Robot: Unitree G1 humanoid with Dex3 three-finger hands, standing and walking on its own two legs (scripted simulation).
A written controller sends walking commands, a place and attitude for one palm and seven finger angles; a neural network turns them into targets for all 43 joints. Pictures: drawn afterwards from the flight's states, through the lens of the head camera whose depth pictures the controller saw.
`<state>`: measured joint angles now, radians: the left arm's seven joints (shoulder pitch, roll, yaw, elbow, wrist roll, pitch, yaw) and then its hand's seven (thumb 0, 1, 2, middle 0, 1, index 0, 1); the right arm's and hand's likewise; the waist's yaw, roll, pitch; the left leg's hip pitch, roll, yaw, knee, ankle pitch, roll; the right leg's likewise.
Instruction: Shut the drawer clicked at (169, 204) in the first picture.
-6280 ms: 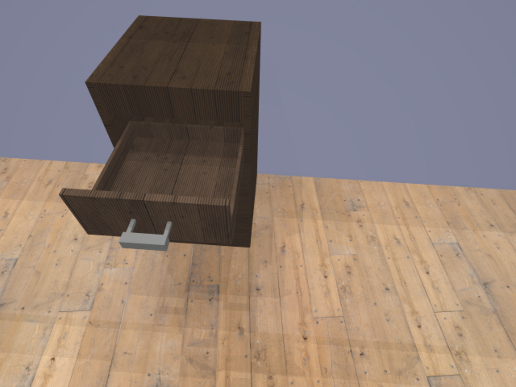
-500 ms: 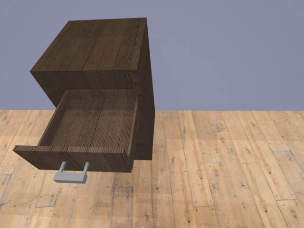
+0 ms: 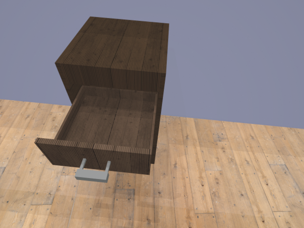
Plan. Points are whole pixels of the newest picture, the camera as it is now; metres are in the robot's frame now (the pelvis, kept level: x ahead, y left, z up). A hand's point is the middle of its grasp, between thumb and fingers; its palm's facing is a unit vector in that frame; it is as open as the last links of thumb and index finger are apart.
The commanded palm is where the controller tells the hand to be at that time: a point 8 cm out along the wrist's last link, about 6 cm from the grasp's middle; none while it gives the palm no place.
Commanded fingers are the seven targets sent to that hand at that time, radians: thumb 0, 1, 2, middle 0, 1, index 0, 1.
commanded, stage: come to a stop and stand still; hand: left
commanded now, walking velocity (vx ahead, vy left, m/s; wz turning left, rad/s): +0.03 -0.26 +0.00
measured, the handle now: (94, 169) +0.32 +0.23 -0.15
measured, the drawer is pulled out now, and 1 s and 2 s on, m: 0.30 0.30 0.30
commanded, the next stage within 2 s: look again from close up in 1.16 s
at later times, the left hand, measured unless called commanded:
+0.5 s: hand out of the picture +0.00 +0.16 -0.17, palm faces -0.03 -0.98 -0.19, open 7.3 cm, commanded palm none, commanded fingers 0.00 0.90 0.90 -0.20 -0.30 -0.20 -0.30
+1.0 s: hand out of the picture +0.02 +0.20 -0.16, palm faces +0.01 -0.98 -0.20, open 7.3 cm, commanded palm none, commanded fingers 0.00 0.90 0.90 -0.20 -0.30 -0.20 -0.30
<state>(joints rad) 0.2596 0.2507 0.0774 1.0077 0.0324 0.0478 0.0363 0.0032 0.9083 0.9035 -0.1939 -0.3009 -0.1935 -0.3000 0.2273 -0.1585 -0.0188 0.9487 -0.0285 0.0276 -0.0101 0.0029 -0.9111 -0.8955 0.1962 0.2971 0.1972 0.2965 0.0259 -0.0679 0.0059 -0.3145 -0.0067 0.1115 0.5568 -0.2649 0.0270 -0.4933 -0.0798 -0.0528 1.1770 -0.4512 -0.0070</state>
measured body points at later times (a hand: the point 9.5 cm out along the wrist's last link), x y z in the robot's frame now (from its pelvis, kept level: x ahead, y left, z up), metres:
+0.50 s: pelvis +0.00 +0.00 +0.00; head +0.03 -0.01 +0.45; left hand +0.00 +0.21 -0.15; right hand -0.05 -0.21 -0.16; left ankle -0.01 +0.11 -0.72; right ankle -0.02 -0.05 -0.73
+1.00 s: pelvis +0.02 +0.04 +0.01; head +0.02 +0.03 +0.46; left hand +0.02 +0.26 -0.15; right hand +0.01 -0.18 -0.15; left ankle -0.02 +0.11 -0.73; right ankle -0.02 -0.05 -0.73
